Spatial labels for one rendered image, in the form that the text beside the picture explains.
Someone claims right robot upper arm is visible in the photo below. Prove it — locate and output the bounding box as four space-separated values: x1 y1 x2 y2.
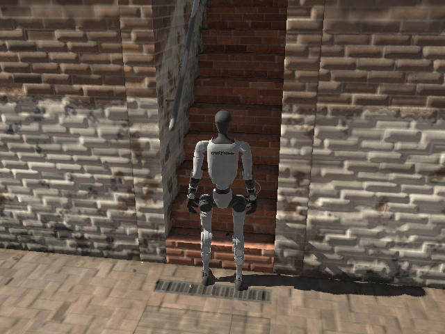
238 141 252 180

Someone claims robot left hand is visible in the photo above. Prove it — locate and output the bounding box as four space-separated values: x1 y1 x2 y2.
186 198 200 214

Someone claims robot right foot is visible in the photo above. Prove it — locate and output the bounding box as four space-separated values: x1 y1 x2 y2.
234 273 243 291

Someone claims right robot forearm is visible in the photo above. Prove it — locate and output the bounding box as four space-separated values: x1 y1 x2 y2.
245 170 257 200

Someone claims left robot forearm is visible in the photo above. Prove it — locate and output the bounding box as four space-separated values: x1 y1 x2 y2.
187 169 200 199

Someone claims humanoid robot torso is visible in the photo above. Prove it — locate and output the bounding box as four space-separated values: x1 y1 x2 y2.
207 137 239 209

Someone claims left robot upper arm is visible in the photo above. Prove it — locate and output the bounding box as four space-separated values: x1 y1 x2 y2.
192 141 209 179

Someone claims robot right hand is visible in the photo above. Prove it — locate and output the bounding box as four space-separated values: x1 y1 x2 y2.
245 198 257 214

